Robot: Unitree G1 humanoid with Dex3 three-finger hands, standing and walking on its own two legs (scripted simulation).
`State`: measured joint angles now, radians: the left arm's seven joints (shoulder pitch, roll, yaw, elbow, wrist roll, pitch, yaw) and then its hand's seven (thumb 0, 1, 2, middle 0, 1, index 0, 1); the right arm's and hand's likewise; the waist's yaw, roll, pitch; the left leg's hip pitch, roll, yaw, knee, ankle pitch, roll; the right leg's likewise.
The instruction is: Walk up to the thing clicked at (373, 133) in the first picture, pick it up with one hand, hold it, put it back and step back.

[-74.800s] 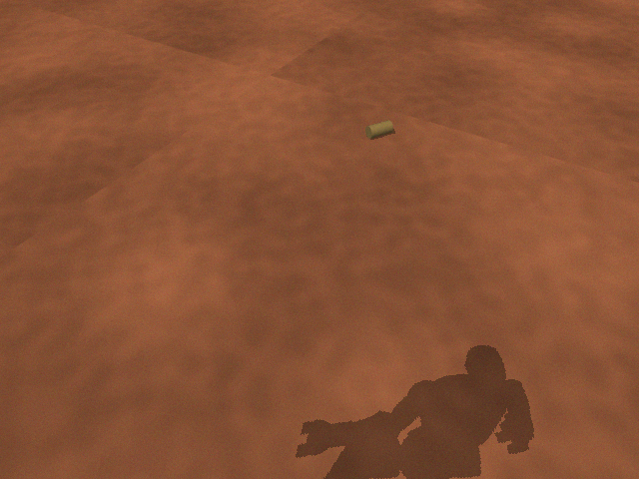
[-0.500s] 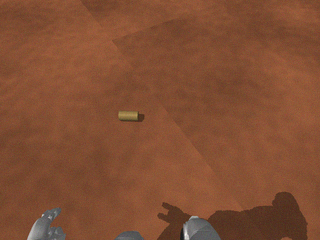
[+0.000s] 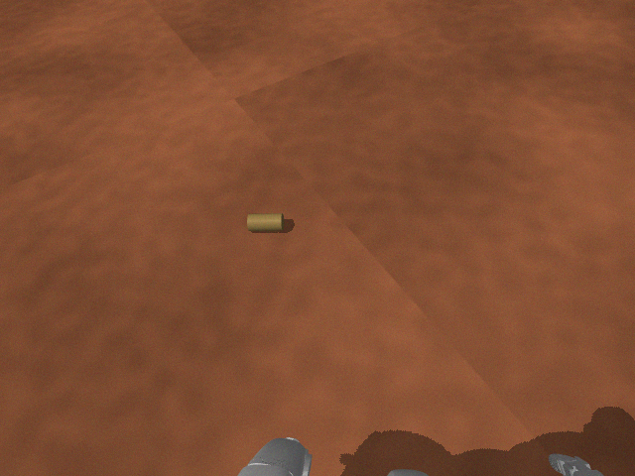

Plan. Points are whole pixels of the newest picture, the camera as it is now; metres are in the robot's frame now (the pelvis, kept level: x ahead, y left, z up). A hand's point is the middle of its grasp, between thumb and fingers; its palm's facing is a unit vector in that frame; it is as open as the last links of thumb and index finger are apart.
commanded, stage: step back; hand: left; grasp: from above
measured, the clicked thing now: (265, 222) +1.09 +0.30 -0.72
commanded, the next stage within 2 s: stand in 1.00 s
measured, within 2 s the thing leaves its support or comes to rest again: neither
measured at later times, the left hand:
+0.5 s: hand out of the picture +0.02 +0.28 -0.14, palm faces +0.08 -0.92 -0.37, open 7.4 cm
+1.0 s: hand out of the picture +0.11 +0.31 -0.14, palm faces +0.02 -0.93 -0.36, open 7.4 cm
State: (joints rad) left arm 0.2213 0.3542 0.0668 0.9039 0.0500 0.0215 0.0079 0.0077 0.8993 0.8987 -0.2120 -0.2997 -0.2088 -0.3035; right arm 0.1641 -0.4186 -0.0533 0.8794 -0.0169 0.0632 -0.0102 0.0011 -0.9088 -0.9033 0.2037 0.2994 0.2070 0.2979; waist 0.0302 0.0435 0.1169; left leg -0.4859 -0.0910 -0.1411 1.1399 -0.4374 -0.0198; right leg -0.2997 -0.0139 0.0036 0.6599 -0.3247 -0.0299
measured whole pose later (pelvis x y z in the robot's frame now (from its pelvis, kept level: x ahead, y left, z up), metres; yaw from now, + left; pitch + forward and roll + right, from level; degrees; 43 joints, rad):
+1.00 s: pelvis +0.02 +0.05 +0.01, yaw +1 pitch -2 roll +0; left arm 0.09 0.38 0.02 1.06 0.01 -0.02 0.01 0.01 0.90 0.90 -0.21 -0.30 -0.20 -0.30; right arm 0.03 -0.32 -0.03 1.07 -0.01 -0.01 0.00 0.00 -0.91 -0.90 0.21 0.30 0.21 0.30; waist 0.01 -0.01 0.08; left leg -0.21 0.02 0.05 0.51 -0.27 0.00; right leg -0.18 -0.02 0.04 0.49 -0.28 0.04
